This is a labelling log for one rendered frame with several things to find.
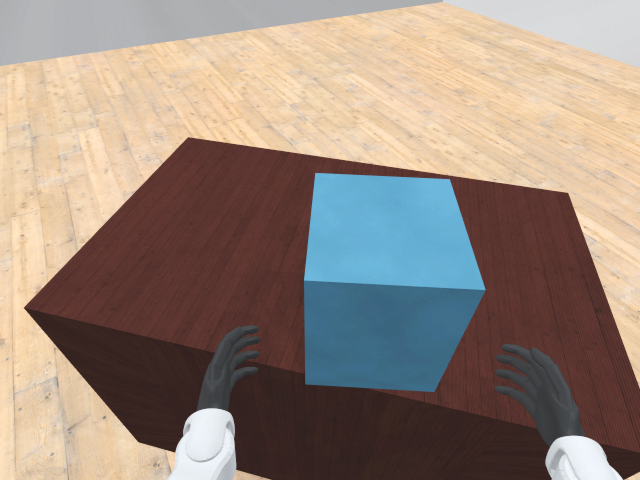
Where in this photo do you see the right robot hand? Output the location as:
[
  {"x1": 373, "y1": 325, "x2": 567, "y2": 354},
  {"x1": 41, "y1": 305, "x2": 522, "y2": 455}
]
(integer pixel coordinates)
[{"x1": 494, "y1": 344, "x2": 585, "y2": 448}]

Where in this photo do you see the left robot forearm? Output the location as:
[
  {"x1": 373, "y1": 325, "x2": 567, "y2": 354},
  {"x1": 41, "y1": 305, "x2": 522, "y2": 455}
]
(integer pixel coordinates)
[{"x1": 167, "y1": 408, "x2": 236, "y2": 480}]

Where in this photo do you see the right robot forearm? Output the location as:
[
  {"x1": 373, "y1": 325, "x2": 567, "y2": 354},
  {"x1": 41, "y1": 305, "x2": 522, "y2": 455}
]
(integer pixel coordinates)
[{"x1": 545, "y1": 436, "x2": 623, "y2": 480}]

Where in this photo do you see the left robot hand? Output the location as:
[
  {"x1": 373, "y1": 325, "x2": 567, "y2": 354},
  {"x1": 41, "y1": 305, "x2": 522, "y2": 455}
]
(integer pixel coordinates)
[{"x1": 196, "y1": 326, "x2": 261, "y2": 412}]

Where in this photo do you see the carton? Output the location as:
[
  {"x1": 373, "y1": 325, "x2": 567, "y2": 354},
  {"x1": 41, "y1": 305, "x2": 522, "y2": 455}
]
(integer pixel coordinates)
[{"x1": 304, "y1": 173, "x2": 486, "y2": 392}]

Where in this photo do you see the pedestal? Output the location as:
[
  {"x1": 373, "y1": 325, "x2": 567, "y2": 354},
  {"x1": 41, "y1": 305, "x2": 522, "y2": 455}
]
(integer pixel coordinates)
[{"x1": 24, "y1": 137, "x2": 640, "y2": 480}]

